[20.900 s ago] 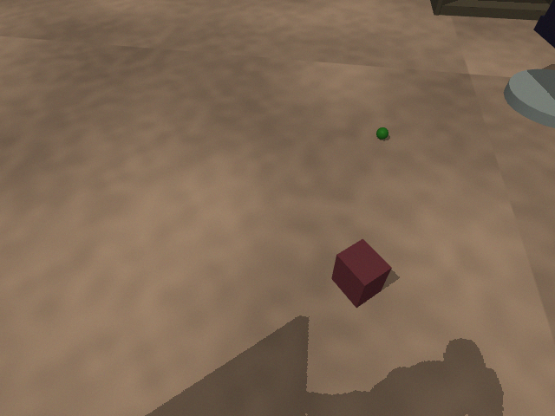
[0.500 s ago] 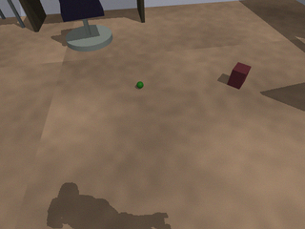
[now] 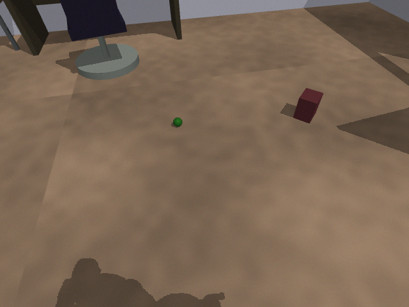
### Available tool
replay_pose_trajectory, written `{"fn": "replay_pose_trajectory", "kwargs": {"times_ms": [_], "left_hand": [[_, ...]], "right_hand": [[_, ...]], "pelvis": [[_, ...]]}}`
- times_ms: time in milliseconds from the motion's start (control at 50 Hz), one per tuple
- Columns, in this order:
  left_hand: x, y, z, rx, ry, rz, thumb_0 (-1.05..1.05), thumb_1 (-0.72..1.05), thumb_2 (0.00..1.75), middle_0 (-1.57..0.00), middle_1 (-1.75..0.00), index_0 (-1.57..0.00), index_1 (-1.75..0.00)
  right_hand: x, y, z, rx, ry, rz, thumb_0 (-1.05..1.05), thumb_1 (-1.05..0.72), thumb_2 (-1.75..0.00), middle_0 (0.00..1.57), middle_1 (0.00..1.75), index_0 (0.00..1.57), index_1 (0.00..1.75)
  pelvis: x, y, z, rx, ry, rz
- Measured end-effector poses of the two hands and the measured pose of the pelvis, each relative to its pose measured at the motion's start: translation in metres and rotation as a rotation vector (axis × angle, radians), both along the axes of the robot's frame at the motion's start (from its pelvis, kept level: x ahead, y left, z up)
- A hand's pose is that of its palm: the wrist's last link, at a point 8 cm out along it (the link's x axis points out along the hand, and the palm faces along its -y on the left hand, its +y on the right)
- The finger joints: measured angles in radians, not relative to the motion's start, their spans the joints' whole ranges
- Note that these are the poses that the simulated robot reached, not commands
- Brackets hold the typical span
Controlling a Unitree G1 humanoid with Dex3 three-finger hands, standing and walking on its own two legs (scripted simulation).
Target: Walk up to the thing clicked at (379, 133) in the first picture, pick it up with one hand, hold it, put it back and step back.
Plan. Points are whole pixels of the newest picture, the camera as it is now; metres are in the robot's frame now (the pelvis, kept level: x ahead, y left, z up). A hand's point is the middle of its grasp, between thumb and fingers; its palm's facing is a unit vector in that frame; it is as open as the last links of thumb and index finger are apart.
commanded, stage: walk up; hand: left
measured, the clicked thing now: (177, 122) +1.47 +0.25 -0.74
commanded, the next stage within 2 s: none
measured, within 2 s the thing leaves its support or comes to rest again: neither
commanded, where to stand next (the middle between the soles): +1.07 +0.00 m, yaw +0 degrees
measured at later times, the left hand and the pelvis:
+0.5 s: hand (105, 288) +0.20 +0.26 -0.16, palm faces +0.03 -0.94 -0.35, open 7.4 cm; pelvis +0.18 -0.02 -0.02, yaw +2 degrees
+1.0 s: hand (135, 171) +0.53 +0.25 -0.14, palm faces -0.04 -0.91 -0.42, open 7.4 cm; pelvis +0.42 -0.04 -0.03, yaw -1 degrees
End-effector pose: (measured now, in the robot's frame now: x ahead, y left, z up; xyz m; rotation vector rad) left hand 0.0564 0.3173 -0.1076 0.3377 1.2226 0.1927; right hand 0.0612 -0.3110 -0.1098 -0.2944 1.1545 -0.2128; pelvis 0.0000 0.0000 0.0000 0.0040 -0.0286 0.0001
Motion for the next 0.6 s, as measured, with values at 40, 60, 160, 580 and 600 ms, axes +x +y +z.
{"fn": "replay_pose_trajectory", "kwargs": {"times_ms": [40,60,160,580,600], "left_hand": [[0.013,0.000,0.005,0.012,-0.011,-0.014,0.01,0.91,0.90,-0.21,-0.30,-0.20,-0.30],[0.019,-0.001,0.007,0.020,-0.018,-0.020,0.01,0.91,0.90,-0.21,-0.30,-0.20,-0.30],[0.045,-0.010,0.008,0.088,-0.080,-0.022,0.01,0.91,0.90,-0.21,-0.30,-0.20,-0.30],[0.188,-0.003,-0.037,-0.022,-0.014,0.035,0.01,0.90,0.90,-0.21,-0.30,-0.20,-0.30],[0.202,-0.003,-0.036,-0.024,-0.012,0.021,0.01,0.90,0.90,-0.21,-0.30,-0.20,-0.30]], "right_hand": [[-0.004,-0.014,0.000,-0.010,0.016,-0.013,0.00,-0.90,-0.90,0.20,0.31,0.21,0.30],[-0.005,-0.023,-0.001,-0.015,0.027,-0.020,0.00,-0.90,-0.90,0.20,0.31,0.21,0.30],[0.011,-0.065,-0.021,-0.049,0.074,-0.034,0.00,-0.90,-0.90,0.20,0.31,0.21,0.30],[0.246,-0.019,0.004,-0.071,-0.045,0.104,0.00,-0.90,-0.90,0.20,0.30,0.20,0.30],[0.254,-0.015,0.006,-0.069,-0.066,0.089,0.00,-0.90,-0.90,0.20,0.30,0.20,0.30]], "pelvis": [[0.008,-0.009,-0.001,0.005,-0.004,-0.011],[0.013,-0.013,-0.002,0.007,-0.008,-0.018],[0.042,-0.038,-0.021,-0.012,-0.028,-0.015],[0.221,-0.006,-0.027,-0.020,-0.017,0.025],[0.230,-0.004,-0.025,-0.019,-0.017,0.024]]}}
